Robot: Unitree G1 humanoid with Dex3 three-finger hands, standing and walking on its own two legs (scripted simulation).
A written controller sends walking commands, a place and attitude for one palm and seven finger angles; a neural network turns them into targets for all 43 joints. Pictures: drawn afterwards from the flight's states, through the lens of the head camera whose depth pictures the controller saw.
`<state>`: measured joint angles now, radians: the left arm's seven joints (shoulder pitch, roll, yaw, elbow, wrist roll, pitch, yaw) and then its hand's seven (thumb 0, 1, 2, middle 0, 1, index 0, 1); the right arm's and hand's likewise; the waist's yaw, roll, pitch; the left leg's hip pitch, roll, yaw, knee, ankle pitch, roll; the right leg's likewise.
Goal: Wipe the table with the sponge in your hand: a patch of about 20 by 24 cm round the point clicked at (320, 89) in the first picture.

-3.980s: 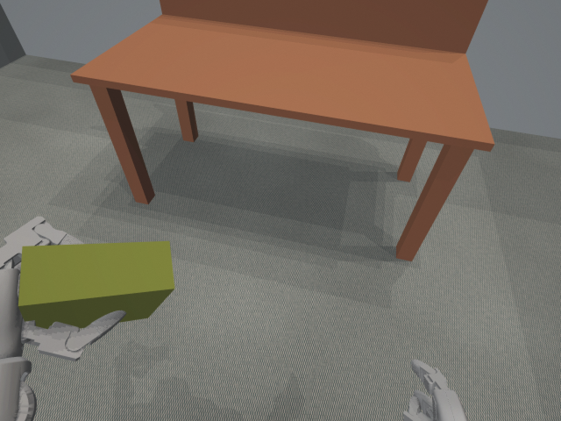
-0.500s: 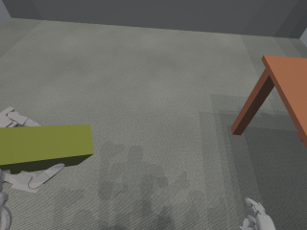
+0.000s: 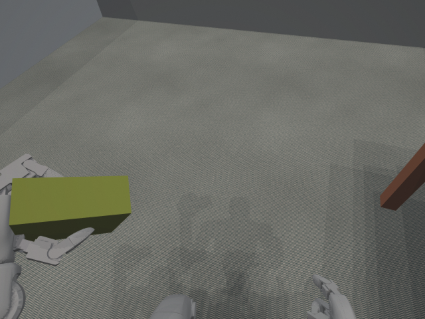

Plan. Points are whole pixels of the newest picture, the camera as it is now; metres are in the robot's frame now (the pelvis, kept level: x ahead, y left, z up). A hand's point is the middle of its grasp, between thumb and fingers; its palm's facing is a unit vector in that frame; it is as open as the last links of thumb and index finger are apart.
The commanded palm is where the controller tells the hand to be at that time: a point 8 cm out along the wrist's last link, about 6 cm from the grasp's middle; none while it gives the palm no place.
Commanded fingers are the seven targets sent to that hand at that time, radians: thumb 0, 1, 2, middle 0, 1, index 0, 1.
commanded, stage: walk to a spot facing it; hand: left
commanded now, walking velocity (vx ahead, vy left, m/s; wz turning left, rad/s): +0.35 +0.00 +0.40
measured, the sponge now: (89, 209) +0.23 +0.19 +0.16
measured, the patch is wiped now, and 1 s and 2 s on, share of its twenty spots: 0.00 0.00 0.00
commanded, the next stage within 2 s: turn to face it in 0.88 s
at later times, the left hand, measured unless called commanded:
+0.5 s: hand (49, 166) +0.28 +0.25 +0.20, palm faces +0.50 -0.74 -0.45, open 9.6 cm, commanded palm +0.22 +0.30 +0.18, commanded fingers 0.00 0.10 1.30 -1.20 -1.60 -1.20 -1.60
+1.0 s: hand (49, 148) +0.32 +0.28 +0.19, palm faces +0.66 -0.60 -0.45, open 9.6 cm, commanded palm +0.24 +0.31 +0.18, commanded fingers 0.00 0.10 1.30 -1.20 -1.60 -1.20 -1.60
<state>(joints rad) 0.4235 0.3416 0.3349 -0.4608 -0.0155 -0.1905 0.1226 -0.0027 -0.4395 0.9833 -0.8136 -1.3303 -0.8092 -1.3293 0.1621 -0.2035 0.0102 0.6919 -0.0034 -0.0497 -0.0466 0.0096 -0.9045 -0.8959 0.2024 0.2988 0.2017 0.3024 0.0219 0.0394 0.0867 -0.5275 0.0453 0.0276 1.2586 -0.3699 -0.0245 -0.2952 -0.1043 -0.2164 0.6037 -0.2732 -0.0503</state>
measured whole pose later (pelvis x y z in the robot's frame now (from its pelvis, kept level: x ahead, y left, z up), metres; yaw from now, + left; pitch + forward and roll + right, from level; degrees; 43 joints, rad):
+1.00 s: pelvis +0.20 -0.01 -0.02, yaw +23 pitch +0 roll +2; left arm 0.50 0.44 0.43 -0.70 -0.04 -0.22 0.19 0.00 -0.44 0.99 -0.81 -1.33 -0.81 -1.33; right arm 0.16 -0.26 -0.09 0.52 0.00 -0.05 -0.07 0.01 -0.91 -0.90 0.19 0.30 0.19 0.30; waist -0.02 -0.07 0.13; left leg -0.40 0.04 0.19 0.62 -0.17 0.04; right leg -0.35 -0.19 -0.22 0.96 -0.51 0.04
